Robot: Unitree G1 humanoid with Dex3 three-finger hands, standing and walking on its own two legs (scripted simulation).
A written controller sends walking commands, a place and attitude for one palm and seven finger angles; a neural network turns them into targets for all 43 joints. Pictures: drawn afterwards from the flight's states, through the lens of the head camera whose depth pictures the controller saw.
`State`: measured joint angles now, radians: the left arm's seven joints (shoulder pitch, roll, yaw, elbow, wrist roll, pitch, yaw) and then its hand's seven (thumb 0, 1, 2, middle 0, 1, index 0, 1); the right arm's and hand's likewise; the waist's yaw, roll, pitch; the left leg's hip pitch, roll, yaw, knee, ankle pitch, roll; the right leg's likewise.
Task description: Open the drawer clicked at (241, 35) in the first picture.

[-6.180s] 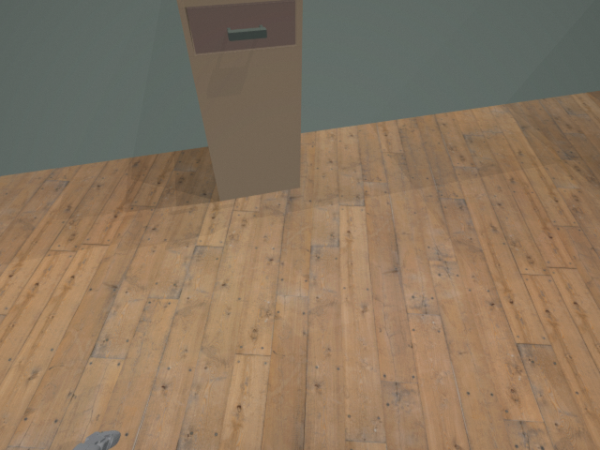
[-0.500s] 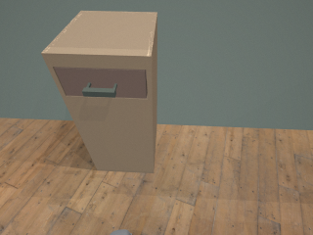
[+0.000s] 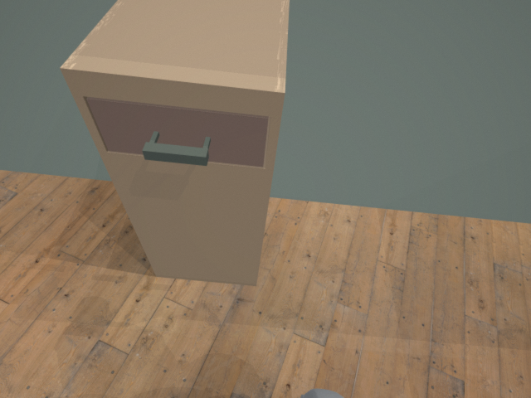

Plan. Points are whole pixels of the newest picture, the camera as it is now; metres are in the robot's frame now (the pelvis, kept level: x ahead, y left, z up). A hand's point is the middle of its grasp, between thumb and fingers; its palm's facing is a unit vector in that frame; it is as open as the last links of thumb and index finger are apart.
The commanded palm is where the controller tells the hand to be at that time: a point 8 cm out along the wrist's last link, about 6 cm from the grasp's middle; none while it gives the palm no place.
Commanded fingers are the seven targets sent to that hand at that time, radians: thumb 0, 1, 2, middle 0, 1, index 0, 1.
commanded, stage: come to a stop and stand still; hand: left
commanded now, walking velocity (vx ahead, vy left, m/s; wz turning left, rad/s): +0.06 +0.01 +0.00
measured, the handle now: (179, 146) +0.56 +0.22 +0.00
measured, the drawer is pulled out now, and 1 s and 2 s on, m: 0.00 0.00 0.00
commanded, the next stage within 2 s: look again from close up in 0.76 s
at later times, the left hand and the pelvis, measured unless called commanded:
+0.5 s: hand out of the picture +0.02 +0.09 -0.18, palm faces +0.07 -0.97 -0.22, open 7.2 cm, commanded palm none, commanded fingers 0.00 0.90 0.90 -0.20 -0.30 -0.20 -0.30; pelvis -0.02 -0.09 -0.01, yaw +2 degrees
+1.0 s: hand out of the picture -0.04 +0.07 -0.18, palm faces +0.07 -0.98 -0.17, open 7.3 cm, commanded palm none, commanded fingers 0.00 0.90 0.90 -0.20 -0.30 -0.20 -0.30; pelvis -0.02 -0.08 -0.01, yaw +2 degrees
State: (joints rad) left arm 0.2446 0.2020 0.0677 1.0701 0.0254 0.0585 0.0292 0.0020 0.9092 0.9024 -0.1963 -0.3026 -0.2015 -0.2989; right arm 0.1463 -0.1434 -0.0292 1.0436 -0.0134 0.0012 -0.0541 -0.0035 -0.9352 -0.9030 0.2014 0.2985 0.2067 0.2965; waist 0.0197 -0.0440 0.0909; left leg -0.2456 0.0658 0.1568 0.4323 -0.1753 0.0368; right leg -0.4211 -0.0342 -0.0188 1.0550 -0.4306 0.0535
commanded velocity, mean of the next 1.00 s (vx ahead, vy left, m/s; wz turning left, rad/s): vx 0.00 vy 0.00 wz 0.00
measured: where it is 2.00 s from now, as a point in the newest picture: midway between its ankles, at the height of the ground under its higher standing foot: outside the picture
